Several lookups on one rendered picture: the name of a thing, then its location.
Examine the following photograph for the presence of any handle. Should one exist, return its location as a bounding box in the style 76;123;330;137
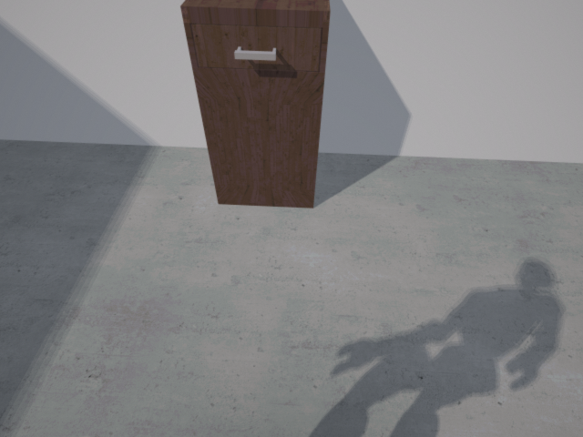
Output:
234;46;276;61

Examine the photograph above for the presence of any drawer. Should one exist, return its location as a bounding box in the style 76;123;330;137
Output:
191;23;322;71

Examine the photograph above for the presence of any cabinet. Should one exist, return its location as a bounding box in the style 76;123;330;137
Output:
180;0;331;208

